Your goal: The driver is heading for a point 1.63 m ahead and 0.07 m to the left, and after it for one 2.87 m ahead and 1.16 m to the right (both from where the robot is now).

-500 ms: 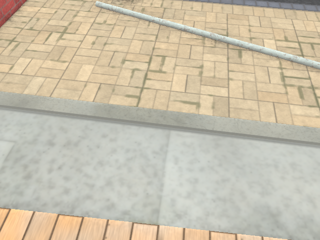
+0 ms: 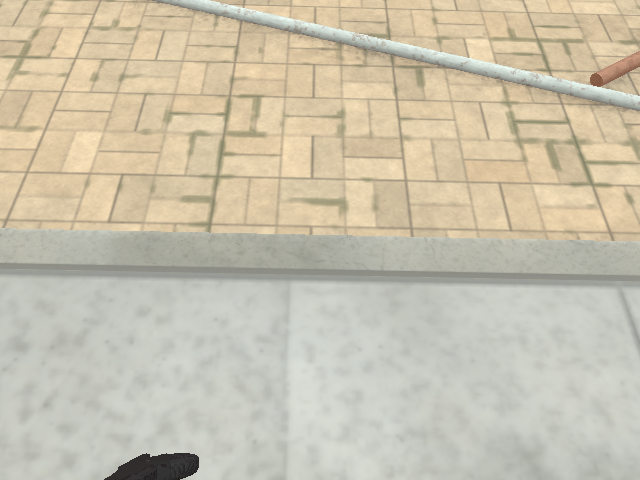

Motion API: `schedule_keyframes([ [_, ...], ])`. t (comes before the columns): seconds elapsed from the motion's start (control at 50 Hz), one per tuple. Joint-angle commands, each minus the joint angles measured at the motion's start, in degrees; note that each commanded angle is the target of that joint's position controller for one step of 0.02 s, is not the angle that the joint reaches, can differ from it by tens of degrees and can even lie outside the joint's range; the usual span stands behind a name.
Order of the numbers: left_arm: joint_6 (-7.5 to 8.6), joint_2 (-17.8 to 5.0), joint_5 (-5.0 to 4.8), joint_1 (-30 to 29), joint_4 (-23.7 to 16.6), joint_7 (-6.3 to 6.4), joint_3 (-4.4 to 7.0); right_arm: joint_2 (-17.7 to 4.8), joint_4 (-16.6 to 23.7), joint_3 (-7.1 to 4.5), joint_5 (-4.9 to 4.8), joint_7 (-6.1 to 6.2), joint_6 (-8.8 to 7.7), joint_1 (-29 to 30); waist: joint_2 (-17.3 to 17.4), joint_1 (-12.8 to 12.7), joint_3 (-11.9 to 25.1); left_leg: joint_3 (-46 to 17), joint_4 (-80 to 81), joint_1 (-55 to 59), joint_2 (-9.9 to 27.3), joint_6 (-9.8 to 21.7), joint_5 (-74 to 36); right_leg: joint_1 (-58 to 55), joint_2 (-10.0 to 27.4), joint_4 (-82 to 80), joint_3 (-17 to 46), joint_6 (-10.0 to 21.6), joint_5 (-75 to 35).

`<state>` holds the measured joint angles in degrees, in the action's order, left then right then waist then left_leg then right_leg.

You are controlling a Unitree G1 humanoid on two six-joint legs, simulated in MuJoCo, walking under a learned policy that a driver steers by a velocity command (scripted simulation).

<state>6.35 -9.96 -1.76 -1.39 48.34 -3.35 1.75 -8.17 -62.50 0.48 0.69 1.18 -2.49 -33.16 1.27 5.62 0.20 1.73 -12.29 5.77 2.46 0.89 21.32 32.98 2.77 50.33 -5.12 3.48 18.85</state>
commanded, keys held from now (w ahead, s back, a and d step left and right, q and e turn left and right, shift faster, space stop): w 1.00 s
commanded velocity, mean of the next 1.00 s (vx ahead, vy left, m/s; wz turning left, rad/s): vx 0.49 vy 0.00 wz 0.00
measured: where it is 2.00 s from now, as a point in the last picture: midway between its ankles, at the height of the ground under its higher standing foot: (336, 235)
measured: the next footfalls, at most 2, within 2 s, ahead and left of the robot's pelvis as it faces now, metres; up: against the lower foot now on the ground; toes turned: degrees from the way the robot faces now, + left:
left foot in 0.34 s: +0.37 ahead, +0.09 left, +0.06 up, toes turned +5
right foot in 0.84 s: +0.61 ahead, -0.16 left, +0.00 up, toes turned -2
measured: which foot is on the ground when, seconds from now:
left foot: down 0.00-0.06, up 0.08-0.32, down 0.34-0.84, up 0.86-1.00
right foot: down 0.00-0.36, up 0.38-0.82, down 0.84-1.00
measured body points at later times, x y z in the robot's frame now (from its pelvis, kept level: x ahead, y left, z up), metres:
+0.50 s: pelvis +0.28 +0.00 +0.04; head +0.29 +0.01 +0.49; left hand +0.40 +0.24 -0.09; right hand +0.31 -0.24 -0.10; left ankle +0.33 +0.09 -0.67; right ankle +0.19 -0.13 -0.58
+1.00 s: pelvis +0.55 -0.09 -0.01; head +0.56 -0.11 +0.44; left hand +0.55 +0.15 -0.15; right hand +0.65 -0.35 -0.15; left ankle +0.52 +0.07 -0.63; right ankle +0.57 -0.16 -0.74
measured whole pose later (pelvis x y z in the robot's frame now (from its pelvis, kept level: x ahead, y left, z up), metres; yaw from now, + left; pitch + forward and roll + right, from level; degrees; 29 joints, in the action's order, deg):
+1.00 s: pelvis +0.55 -0.09 -0.01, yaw +0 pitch +1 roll +0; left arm 5.5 -10.8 0.7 18.7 60.5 -2.8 2.9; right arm -12.8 -55.0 -4.9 -2.1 1.4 -5.6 -10.5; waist 2.0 -1.2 0.3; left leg -3.0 -75.5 -34.2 4.2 3.6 16.8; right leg 18.8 -2.7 32.9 -3.9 4.7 15.2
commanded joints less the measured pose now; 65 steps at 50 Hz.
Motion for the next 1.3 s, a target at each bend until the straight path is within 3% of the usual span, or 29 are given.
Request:
schedule_keyframes([
  [0.02,1.57,-4.68,-1.57,1.91,-3.66,-0.08,1.67,-12.54,-0.12,-1.58,-0.04,0.35,0.67,-5.90,10.68,-7.71,4.30,-8.48,-23.02,3.57,9.77,7.00,-84.94,-16.96,-7.22,-26.11,-3.57,1.25,-7.58],
  [0.04,0.27,-9.07,-1.84,15.37,0.80,0.89,3.47,-14.65,2.14,-2.34,-1.28,0.05,-0.43,1.01,9.79,-14.08,8.84,-8.37,-33.07,-8.54,8.06,5.54,-76.16,-37.50,-2.97,-34.00,1.96,2.56,-19.79],
  [0.06,-1.74,-14.42,-0.75,29.16,5.06,2.57,4.54,-12.43,5.08,-1.95,0.02,-0.91,-2.74,7.33,1.56,-17.97,16.29,-5.93,-51.15,-33.86,2.09,3.75,-23.40,-66.92,8.47,-24.86,10.66,3.45,-44.16],
  [0.08,-3.66,-15.98,2.21,30.45,4.78,3.62,3.86,-5.89,4.43,-1.24,-0.20,-1.61,-5.76,2.33,-13.33,-13.70,20.08,-10.53,-66.09,-53.36,-3.74,3.14,13.43,-78.16,22.60,-12.09,21.90,7.40,-87.17],
  [0.1,-4.89,-14.42,3.27,33.89,5.77,4.02,4.09,-7.48,3.29,-2.32,-3.11,-2.00,-7.01,2.37,-11.56,-17.50,22.44,-14.39,-73.58,-55.76,-3.56,2.06,12.97,-72.11,25.60,-17.88,21.30,14.84,-78.61],
  [0.12,-4.70,-10.63,3.16,31.42,6.51,4.06,3.46,-7.88,5.90,-2.89,-5.57,-1.64,-6.30,9.14,-10.26,-16.38,13.47,-8.89,-77.12,-62.54,-1.26,0.85,12.19,-65.59,21.95,-23.49,19.19,15.06,-57.84],
  [0.16,-3.19,-4.33,2.16,18.01,5.20,3.19,1.18,-4.99,9.85,-2.79,-4.60,-0.78,-3.65,16.93,-5.20,-9.76,-2.25,-2.85,-76.17,-63.02,3.06,0.40,9.16,-41.95,15.38,-32.83,12.32,10.00,-36.86],
  [0.2,-2.43,-3.55,1.92,8.99,4.53,2.60,0.55,0.19,11.82,-1.64,-3.48,-0.23,-1.57,13.47,-7.40,-2.17,-10.43,-0.01,-68.74,-51.13,4.27,-0.34,7.89,-17.49,11.59,-41.05,5.23,6.69,-28.97],
  [0.24,-1.97,-5.35,1.69,8.24,5.65,3.06,0.81,-0.52,13.96,-1.47,-2.33,-0.27,-1.53,12.07,-8.61,1.21,-11.59,1.10,-58.00,-43.75,4.87,-0.55,1.71,-8.17,8.45,-42.52,1.02,5.64,-27.87],
  [0.28,-0.75,-11.04,1.95,12.94,5.93,3.55,2.36,-4.23,14.97,-2.41,-1.17,-0.93,-2.50,15.23,-6.89,-0.69,-6.18,7.38,-41.12,-26.47,-1.30,-0.31,-6.56,-4.87,6.56,-42.68,0.20,7.36,-33.53],
  [0.32,-0.20,-14.23,0.82,12.31,6.46,3.62,3.13,-8.63,10.32,-5.18,-0.62,-1.92,-2.66,-0.66,-9.21,8.03,4.55,7.55,-45.10,-15.50,-4.45,4.21,-12.78,-14.86,9.83,-27.92,-1.81,6.68,-65.95],
  [0.36,0.35,-12.32,-0.34,7.07,4.97,2.70,2.49,-14.90,5.62,-7.80,-1.19,-1.57,-2.59,-12.13,-3.59,15.47,9.57,4.11,-26.50,-1.64,-3.45,6.41,-21.93,-16.52,3.17,-1.73,-0.93,1.09,-50.63],
  [0.38,-0.17,-0.78,-1.28,18.18,3.71,1.29,-0.36,-19.75,4.63,-8.74,-0.12,-1.67,-3.39,-10.24,21.10,6.58,15.04,-30.53,-9.48,5.37,14.03,17.14,1.51,-2.02,-7.04,29.74,1.47,-0.43,-9.62],
  [0.4,0.82,-3.00,-1.28,16.91,2.85,0.54,-0.45,-14.23,8.25,-6.95,-0.26,-2.23,-4.49,1.47,19.54,3.62,13.67,-47.29,-0.03,0.64,17.10,17.03,11.40,1.79,-6.20,37.92,14.05,3.66,5.58],
  [0.42,0.85,-7.37,-2.77,11.77,0.07,0.33,0.74,-10.67,10.46,-5.73,-0.90,-3.14,-5.09,10.45,11.92,1.34,4.44,-41.81,-0.31,-7.90,17.57,13.88,12.64,6.02,-3.45,36.72,14.70,6.38,3.30],
  [0.44,0.42,-7.32,-1.70,9.85,-1.41,0.85,0.61,-8.85,10.89,-5.00,-1.20,-4.30,-5.46,14.32,1.60,-1.18,0.73,-35.63,-1.85,-14.62,15.89,11.89,6.64,4.09,-0.52,32.76,14.09,7.59,1.99],
  [0.46,-0.07,-5.78,-0.16,10.03,-1.79,1.60,0.48,-8.60,9.19,-4.88,-1.76,-5.01,-5.50,15.23,-1.30,-3.43,-1.21,-29.06,-2.69,-18.80,14.59,10.51,1.05,2.90,0.97,29.11,12.68,7.57,2.71],
  [0.52,-1.70,-5.54,-1.02,14.08,-0.64,2.53,0.91,-8.41,8.02,-4.83,-1.88,-3.20,-5.13,17.54,0.74,-7.32,-4.21,-13.24,1.21,-24.05,9.15,8.32,-8.29,-3.32,2.23,10.04,7.45,5.52,3.58],
  [0.58,-1.33,-6.27,0.89,10.87,0.44,2.05,1.76,-10.13,7.21,-5.40,-1.11,-1.38,-5.74,16.12,-0.52,-6.67,-2.43,-6.67,1.23,-22.70,7.46,9.04,-16.82,-6.82,0.77,-0.75,3.22,2.01,-14.86],
  [0.74,-1.00,-7.05,0.24,0.27,-0.61,0.21,2.11,-11.07,4.93,-7.02,-2.36,0.41,-5.43,16.53,3.14,-4.14,-3.84,-5.38,-5.46,-16.62,10.76,7.16,-6.37,-7.84,2.99,-21.63,5.74,0.54,-29.73],
  [0.82,-0.72,-9.53,0.74,14.32,6.14,0.67,3.70,-10.33,5.30,-6.80,-1.79,0.19,-4.11,18.98,-2.80,-10.69,0.89,-0.93,-26.03,-17.90,6.37,4.48,-10.13,-22.79,1.20,-25.35,1.78,1.26,-26.80],
  [0.84,-0.73,-10.39,1.50,26.11,10.27,0.87,4.45,-8.85,5.17,-6.45,-1.73,-0.11,-4.17,20.57,-6.31,-16.35,4.48,1.97,-46.64,-24.10,0.96,3.17,-5.01,-32.83,2.86,-24.71,3.23,3.61,-28.03],
  [0.86,-0.27,-11.50,2.63,30.05,12.30,0.46,4.13,-3.40,6.76,-5.38,-0.63,-0.79,-4.36,18.62,-17.78,-13.18,5.62,-0.22,-66.94,-39.54,-3.00,3.17,14.21,-40.74,7.78,-18.98,10.79,3.88,-37.64],
  [0.88,-0.38,-10.14,2.38,27.09,9.75,0.38,2.63,-1.90,5.48,-4.74,-1.40,-1.13,-5.08,9.78,-21.98,-7.76,6.76,-8.39,-74.05,-47.98,-4.10,5.14,13.89,-42.03,11.09,-14.98,19.30,5.71,-48.43],
  [0.9,-0.67,-16.10,1.61,27.93,9.94,0.16,4.74,-5.22,7.53,-5.41,-4.54,-1.18,-5.76,8.44,-23.08,-7.02,10.62,-7.40,-76.19,-55.75,-3.57,4.30,8.46,-43.94,20.76,-28.21,37.56,14.61,-15.83],
  [0.92,-0.16,-13.41,1.25,23.44,8.95,0.01,4.11,-9.17,10.31,-5.97,-5.53,-0.56,-5.81,17.33,-11.00,-7.23,6.39,-7.34,-74.18,-60.89,1.24,4.72,2.88,-38.91,21.46,-34.99,43.89,14.82,5.93],
  [0.96,0.68,-9.12,2.78,14.22,6.42,0.33,2.15,-10.04,10.61,-6.24,-3.17,0.70,-3.68,21.94,-1.32,-4.68,-0.06,-8.15,-66.25,-54.71,5.52,3.25,-7.51,-22.93,17.10,-37.03,35.76,11.32,2.79],
  [1.08,0.52,-8.90,2.23,23.87,9.28,3.92,2.40,-7.71,12.74,-5.83,-0.87,0.58,-2.16,27.33,-3.57,-6.65,-0.39,-6.13,-41.69,-51.69,6.57,0.18,-18.29,-25.33,10.63,-38.16,18.75,8.38,-26.34],
  [1.3,-2.46,-8.71,1.18,32.30,12.73,4.82,3.01,-5.73,18.52,-4.01,-2.24,-3.52,-3.39,43.49,-5.40,-10.79,-6.13,-0.33,-17.05,-48.26,0.73,2.91,-22.55,-38.84,10.34,-36.24,9.60,6.40,-33.80],
])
